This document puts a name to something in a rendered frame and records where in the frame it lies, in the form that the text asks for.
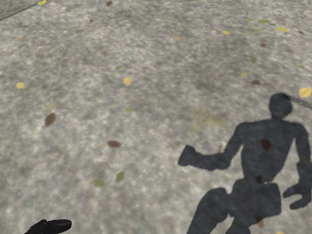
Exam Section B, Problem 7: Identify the robot left hand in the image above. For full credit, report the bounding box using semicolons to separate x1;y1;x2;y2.
24;219;72;234

